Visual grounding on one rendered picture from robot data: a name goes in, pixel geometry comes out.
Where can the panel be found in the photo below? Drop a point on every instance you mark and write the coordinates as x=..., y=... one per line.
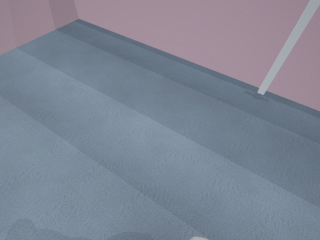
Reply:
x=288, y=46

